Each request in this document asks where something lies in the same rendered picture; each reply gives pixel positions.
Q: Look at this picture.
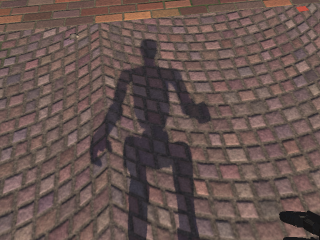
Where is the robot right hand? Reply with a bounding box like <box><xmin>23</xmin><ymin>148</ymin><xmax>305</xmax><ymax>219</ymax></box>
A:
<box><xmin>279</xmin><ymin>210</ymin><xmax>320</xmax><ymax>240</ymax></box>

